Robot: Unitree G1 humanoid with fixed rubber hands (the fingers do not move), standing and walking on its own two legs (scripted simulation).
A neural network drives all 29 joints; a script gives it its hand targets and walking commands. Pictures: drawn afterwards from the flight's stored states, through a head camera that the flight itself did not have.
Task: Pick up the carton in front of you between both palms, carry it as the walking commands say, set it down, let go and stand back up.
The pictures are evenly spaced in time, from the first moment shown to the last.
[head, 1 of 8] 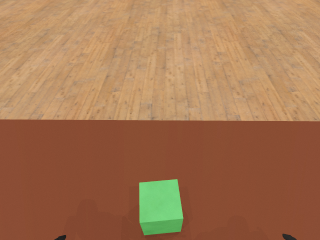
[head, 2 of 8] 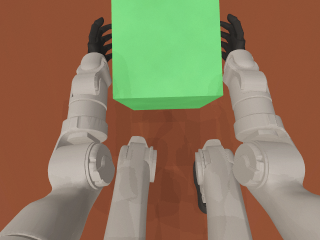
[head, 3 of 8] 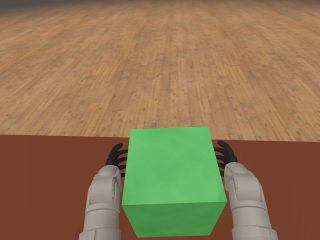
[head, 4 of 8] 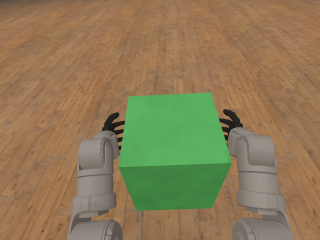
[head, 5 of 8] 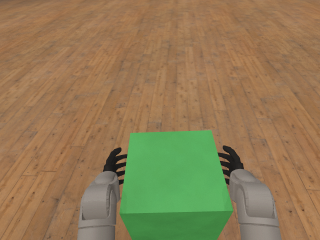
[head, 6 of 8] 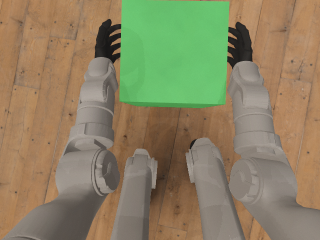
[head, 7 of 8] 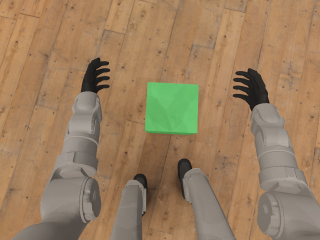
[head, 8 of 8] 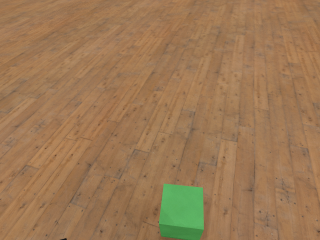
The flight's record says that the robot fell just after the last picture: no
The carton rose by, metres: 0.71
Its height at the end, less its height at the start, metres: -0.14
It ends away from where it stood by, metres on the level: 2.22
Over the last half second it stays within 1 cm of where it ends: yes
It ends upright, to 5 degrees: yes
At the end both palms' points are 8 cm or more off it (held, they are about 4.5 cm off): yes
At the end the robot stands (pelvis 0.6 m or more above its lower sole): yes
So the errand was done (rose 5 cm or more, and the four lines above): yes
